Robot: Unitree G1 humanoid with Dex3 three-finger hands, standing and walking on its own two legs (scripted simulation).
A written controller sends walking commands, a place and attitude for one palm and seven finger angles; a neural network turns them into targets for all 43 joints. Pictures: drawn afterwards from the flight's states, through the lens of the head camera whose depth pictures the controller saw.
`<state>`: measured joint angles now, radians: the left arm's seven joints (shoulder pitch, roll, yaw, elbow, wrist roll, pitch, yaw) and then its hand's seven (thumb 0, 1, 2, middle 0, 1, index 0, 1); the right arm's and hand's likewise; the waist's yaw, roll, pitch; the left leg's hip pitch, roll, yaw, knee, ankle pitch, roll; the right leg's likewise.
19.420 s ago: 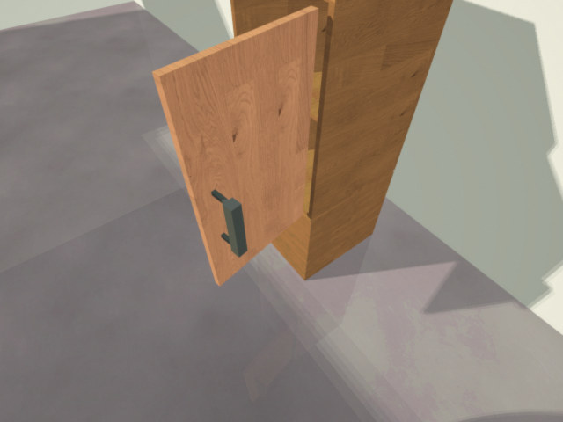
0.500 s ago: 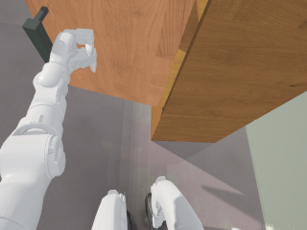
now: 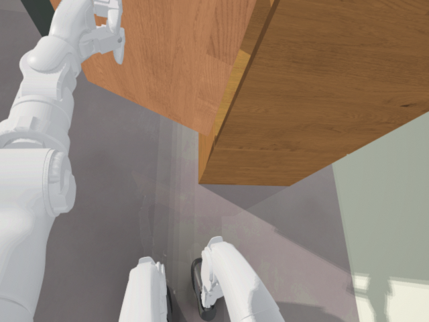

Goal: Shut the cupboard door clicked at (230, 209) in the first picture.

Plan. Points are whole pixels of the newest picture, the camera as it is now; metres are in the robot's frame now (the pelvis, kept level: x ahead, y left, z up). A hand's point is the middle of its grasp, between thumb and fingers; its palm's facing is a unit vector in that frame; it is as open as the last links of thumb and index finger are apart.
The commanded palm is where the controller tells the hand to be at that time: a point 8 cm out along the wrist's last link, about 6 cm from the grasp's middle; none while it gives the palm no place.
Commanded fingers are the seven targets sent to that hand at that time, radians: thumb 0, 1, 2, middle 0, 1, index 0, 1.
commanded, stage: pull the fist back off the door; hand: left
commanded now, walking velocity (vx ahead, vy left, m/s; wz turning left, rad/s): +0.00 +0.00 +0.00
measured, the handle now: (52, 6) +0.65 +0.17 +0.06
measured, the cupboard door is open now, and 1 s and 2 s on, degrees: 66 61 61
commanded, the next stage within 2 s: draw the hand back to the body in 0.90 s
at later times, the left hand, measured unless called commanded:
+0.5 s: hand (126, 40) +0.57 +0.06 +0.08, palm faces +0.06 -1.00 -0.03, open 3.1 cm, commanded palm +0.52 +0.11 +0.07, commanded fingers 0.00 0.90 0.90 -1.30 -1.50 -1.30 -1.50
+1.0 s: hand (131, 83) +0.49 +0.06 +0.06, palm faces +0.05 -1.00 -0.05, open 3.1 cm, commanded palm +0.47 +0.11 +0.07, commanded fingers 0.00 0.90 0.90 -1.30 -1.50 -1.30 -1.50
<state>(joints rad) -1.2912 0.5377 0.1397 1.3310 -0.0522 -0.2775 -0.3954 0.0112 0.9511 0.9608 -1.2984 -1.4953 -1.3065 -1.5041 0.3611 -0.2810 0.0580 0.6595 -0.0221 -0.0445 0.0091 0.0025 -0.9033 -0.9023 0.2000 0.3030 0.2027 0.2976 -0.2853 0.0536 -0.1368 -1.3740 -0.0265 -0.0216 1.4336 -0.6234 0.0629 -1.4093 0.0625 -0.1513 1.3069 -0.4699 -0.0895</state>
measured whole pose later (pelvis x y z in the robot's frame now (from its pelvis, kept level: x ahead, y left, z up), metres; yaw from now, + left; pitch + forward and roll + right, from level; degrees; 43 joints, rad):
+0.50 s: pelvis +0.02 +0.00 +0.03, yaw +0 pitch +30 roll -2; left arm -1.03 0.30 0.30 1.26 0.04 -0.52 0.17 0.02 0.90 0.90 -1.30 -1.50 -1.30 -1.50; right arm 0.44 -0.23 0.03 0.62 -0.08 0.01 0.14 0.00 -0.90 -0.90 0.20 0.30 0.20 0.30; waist -0.24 0.07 -0.16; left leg -1.21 -0.02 0.03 1.28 -0.60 0.06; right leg -1.28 0.08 -0.09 1.20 -0.46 -0.08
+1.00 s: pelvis +0.01 -0.01 +0.03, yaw +2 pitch +26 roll -1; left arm -0.84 0.15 0.15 1.17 0.03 -0.62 0.22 0.02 0.90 0.90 -1.30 -1.50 -1.30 -1.50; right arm 0.26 -0.24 0.00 0.62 -0.06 0.04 0.10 0.00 -0.91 -0.90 0.20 0.30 0.20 0.30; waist -0.16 0.03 -0.17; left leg -1.15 -0.05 0.02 1.27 -0.58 0.06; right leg -1.22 0.05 -0.09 1.22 -0.46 -0.08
